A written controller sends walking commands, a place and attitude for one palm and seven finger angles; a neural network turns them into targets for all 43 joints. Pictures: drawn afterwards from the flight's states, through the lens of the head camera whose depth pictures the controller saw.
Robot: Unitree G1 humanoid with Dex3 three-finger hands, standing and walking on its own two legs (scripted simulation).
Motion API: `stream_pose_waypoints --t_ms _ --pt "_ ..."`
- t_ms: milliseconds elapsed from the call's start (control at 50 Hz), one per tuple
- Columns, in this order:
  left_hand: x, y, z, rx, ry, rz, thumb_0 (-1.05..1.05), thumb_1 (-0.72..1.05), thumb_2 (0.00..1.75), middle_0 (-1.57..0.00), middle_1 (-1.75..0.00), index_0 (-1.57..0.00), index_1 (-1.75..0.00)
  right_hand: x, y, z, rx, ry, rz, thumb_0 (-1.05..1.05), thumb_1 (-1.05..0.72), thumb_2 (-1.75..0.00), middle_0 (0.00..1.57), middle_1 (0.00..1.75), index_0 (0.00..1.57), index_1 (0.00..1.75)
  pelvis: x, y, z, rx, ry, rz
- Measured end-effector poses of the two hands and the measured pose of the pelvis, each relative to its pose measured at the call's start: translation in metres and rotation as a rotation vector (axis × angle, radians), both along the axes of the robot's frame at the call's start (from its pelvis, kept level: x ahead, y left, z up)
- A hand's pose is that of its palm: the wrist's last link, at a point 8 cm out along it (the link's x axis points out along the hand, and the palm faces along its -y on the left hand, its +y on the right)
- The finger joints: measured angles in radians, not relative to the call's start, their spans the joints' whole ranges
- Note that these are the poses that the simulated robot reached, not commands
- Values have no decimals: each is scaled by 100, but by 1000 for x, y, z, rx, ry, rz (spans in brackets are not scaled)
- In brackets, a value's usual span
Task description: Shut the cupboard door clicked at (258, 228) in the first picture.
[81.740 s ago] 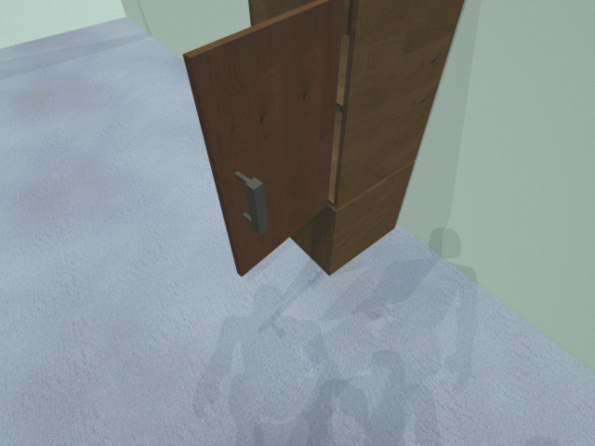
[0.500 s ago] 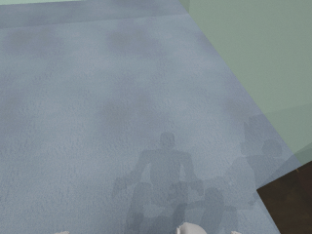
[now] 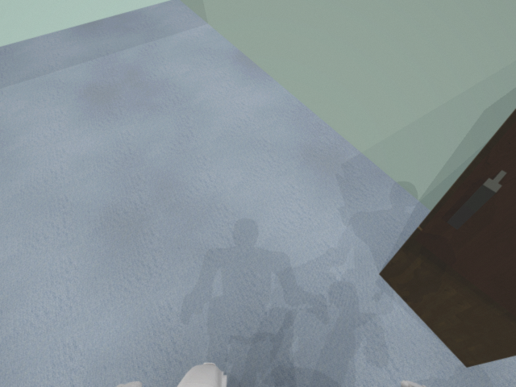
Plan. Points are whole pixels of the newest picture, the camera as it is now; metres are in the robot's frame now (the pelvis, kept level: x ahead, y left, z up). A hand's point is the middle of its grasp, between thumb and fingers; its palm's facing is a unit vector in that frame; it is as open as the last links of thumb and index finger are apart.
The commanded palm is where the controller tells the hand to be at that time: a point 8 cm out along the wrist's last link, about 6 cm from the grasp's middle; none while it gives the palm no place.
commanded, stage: turn to face it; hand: left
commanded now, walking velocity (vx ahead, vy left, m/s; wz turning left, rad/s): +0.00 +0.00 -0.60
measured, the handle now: (477, 199) +0.50 -0.42 -0.07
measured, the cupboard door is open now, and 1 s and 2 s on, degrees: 7 7 7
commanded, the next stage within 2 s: take the last steps up to it in 1.22 s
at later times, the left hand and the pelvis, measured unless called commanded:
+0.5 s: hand (165, 343) +0.20 +0.19 -0.16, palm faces -0.30 -0.92 -0.25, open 7.4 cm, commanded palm none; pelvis +0.03 +0.01 -0.01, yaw -19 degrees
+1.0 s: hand (207, 337) +0.22 +0.12 -0.17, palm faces -0.49 -0.84 -0.22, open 7.4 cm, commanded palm none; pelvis +0.06 -0.02 +0.00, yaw -33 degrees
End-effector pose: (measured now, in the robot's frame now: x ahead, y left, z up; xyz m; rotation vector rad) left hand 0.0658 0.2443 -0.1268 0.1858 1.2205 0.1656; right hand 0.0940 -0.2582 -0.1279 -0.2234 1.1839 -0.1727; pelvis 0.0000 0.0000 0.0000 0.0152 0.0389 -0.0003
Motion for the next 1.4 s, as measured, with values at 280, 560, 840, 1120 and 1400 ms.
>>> stream_pose_waypoints --t_ms 280,560,840,1120,1400 --pt "55 45 -19 -15 59 -135 1 91 90 -20 -30 -20 -30 -10 40 17 -46 -48 -101 1 -90 -90 21 30 20 30 22 35 -2 -43 -3 -182" --pt "164 -35 0 34 -92 -419 1 91 90 -20 -30 -20 -30 -127 1 -26 27 106 -397 1 -90 -90 21 30 21 30 28 -3 -18 -20 -24 -367" --pt "160 -95 9 23 -28 -532 1 90 89 -20 -30 -20 -30 -112 -36 -6 27 17 -515 1 -91 -90 20 30 20 30 36 -29 1 14 -5 -506" --pt "198 -74 -24 2 63 -589 1 91 89 -20 -30 -20 -30 -79 -11 11 -53 -57 -574 1 -90 -90 20 30 20 30 74 -13 -8 -26 -9 -646" --pt "235 -143 -7 23 -21 -767 1 91 90 -20 -30 -20 -30 -173 21 -22 72 99 -786 1 -90 -90 21 30 21 30 66 -37 -12 -26 -25 -752"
